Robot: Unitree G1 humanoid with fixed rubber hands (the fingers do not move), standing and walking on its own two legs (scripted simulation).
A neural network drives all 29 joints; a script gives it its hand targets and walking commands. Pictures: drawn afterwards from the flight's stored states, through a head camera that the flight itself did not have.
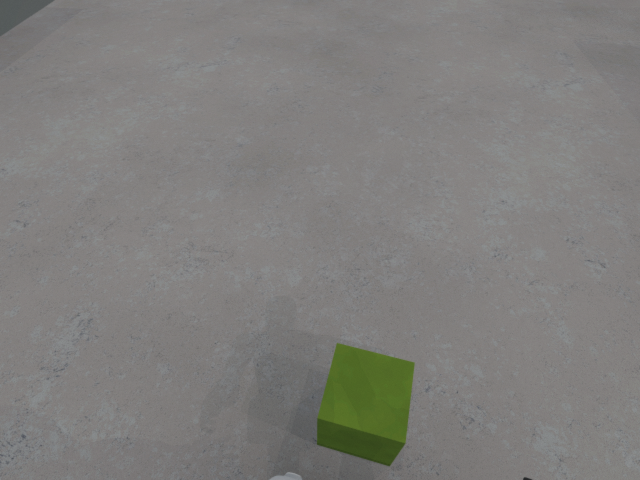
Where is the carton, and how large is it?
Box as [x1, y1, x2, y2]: [317, 343, 414, 465]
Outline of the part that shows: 337,343 317,418 317,444 389,465 405,442 414,363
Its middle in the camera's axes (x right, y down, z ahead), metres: +0.11 +0.45 +1.06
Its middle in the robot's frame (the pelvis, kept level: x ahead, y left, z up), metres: +0.43 -0.08 -0.63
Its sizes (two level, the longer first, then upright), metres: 0.210 0.200 0.250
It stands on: the floor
